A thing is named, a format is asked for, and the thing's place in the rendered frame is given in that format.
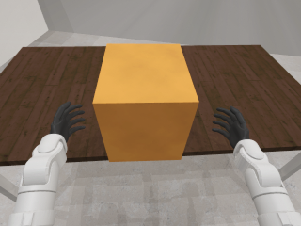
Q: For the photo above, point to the carton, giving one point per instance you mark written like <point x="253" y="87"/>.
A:
<point x="145" y="102"/>

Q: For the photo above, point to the left robot forearm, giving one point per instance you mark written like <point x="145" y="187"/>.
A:
<point x="36" y="194"/>

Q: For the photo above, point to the robot right hand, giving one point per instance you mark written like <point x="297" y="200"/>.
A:
<point x="236" y="125"/>

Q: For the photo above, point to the robot left hand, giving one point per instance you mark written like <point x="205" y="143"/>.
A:
<point x="61" y="123"/>

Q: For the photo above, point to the table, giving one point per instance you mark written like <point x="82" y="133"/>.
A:
<point x="38" y="80"/>

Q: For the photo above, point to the right robot forearm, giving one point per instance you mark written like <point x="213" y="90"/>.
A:
<point x="266" y="189"/>

